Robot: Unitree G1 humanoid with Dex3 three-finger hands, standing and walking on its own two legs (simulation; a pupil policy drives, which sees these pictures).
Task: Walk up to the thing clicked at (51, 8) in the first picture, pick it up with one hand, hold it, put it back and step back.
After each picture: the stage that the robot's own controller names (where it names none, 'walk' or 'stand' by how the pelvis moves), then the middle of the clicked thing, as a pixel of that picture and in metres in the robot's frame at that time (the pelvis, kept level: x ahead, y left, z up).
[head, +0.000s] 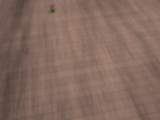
stand; (52, 8) +2.19 +0.54 -0.72
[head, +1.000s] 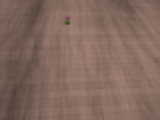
walk; (67, 20) +2.06 +0.25 -0.69
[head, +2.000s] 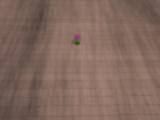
walk; (77, 39) +1.39 +0.08 -0.70
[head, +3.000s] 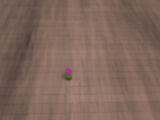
walk; (68, 74) +0.91 +0.14 -0.71
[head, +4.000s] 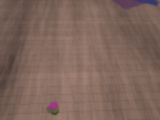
walk; (54, 108) +0.58 +0.23 -0.71
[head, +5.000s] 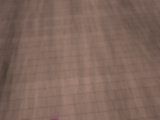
stand; out of the picture +0.38 +0.24 -0.70
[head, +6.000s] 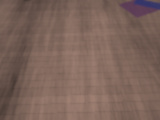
stand; out of the picture +0.33 +0.22 -0.72
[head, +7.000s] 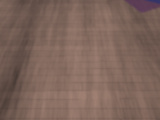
stand; out of the picture +0.33 +0.20 -0.72
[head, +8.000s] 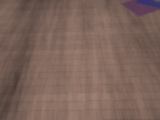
stand; out of the picture +0.35 +0.22 -0.72
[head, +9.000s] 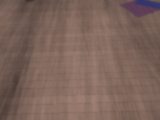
stand; out of the picture +0.34 +0.23 -0.73
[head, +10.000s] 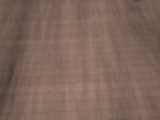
go down; out of the picture +0.34 +0.23 -0.72
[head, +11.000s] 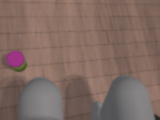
go down; (17, 62) +0.42 +0.26 -0.29
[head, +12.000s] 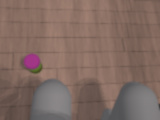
close in; (34, 64) +0.42 +0.25 -0.30
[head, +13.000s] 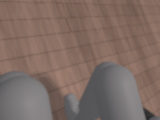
close in; out of the picture +0.41 +0.29 -0.22
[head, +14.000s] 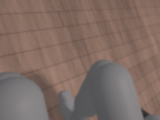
close; out of the picture +0.40 +0.30 -0.22
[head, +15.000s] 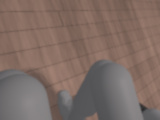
lift; out of the picture +0.38 +0.29 -0.23
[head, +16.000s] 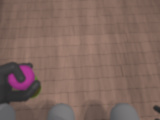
lift; (26, 83) +0.33 +0.21 -0.02
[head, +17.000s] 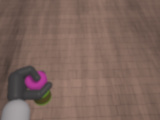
hold; (39, 88) +0.33 +0.18 -0.01
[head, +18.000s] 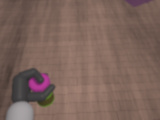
hold; (42, 90) +0.33 +0.18 +0.00
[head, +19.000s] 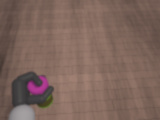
crouch; (41, 92) +0.33 +0.17 -0.05
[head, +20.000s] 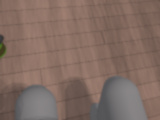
lower; out of the picture +0.47 +0.28 -0.11
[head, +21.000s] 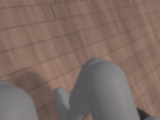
lower; out of the picture +0.43 +0.31 -0.23
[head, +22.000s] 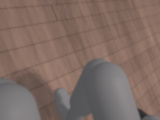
lower; out of the picture +0.42 +0.31 -0.23
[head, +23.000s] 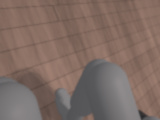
lower; out of the picture +0.42 +0.31 -0.23
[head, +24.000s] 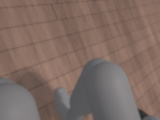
lower; out of the picture +0.42 +0.31 -0.23
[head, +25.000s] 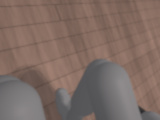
open; out of the picture +0.41 +0.30 -0.23
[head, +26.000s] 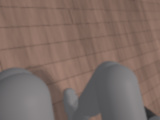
stand; out of the picture +0.42 +0.29 -0.23
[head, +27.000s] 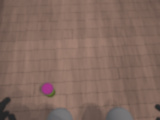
walk; (49, 90) +0.41 +0.23 -0.51
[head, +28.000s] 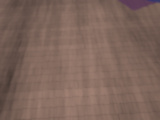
stand; out of the picture +0.37 +0.22 -0.67
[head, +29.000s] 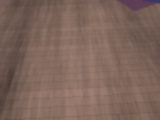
stand; out of the picture +0.38 +0.22 -0.67
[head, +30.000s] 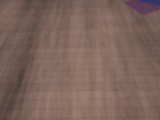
stand; out of the picture +0.38 +0.21 -0.72
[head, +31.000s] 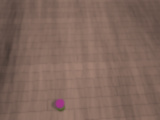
walk; (60, 105) +0.44 +0.15 -0.71
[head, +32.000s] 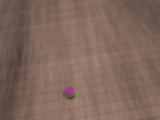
walk; (70, 93) +0.59 +0.21 -0.70
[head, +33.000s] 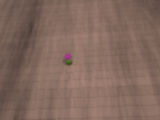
walk; (68, 59) +0.94 +0.26 -0.70
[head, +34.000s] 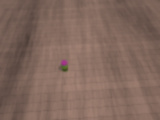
stand; (64, 66) +1.06 +0.25 -0.71
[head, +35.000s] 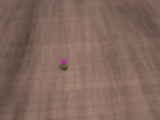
stand; (64, 65) +1.06 +0.25 -0.73
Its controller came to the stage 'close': yes
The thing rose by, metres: 0.71
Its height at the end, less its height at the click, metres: +0.00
